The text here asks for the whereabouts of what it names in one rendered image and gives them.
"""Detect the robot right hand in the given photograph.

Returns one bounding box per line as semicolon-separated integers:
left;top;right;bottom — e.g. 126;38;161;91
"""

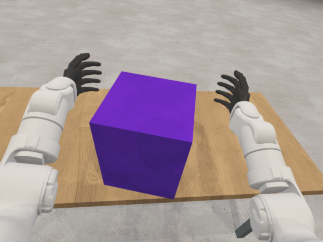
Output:
214;70;250;114

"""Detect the left robot upper arm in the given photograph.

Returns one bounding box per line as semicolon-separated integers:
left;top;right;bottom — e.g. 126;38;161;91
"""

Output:
0;162;58;242

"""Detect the robot left hand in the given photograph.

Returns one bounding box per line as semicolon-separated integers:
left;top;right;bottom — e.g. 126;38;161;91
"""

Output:
63;53;102;96

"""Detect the right robot forearm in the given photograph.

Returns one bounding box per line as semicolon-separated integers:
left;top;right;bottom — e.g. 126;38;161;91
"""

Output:
229;101;315;233

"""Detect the table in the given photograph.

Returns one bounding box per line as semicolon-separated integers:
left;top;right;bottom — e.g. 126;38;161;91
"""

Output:
0;87;323;238

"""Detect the left robot forearm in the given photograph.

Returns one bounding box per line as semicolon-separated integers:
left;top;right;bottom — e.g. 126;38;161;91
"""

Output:
0;77;77;171

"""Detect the right robot upper arm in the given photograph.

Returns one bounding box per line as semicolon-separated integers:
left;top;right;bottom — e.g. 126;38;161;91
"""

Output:
250;193;323;242

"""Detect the carton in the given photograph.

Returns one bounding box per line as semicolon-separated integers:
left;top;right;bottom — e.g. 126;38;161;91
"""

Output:
89;71;197;199

